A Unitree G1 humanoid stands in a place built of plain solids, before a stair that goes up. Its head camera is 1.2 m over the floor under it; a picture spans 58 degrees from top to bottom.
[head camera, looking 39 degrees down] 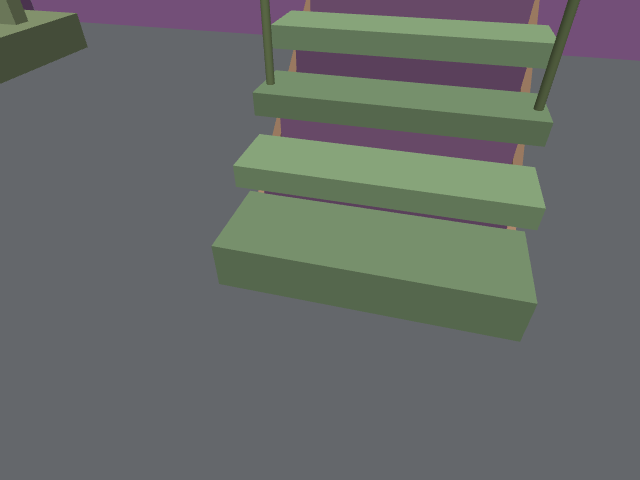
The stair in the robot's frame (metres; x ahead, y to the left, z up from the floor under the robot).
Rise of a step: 0.19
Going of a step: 0.25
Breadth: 1.11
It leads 14 degrees to the right of straight ahead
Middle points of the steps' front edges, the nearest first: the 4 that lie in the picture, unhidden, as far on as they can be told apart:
1.07 -0.14 0.19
1.32 -0.21 0.38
1.56 -0.27 0.57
1.81 -0.33 0.76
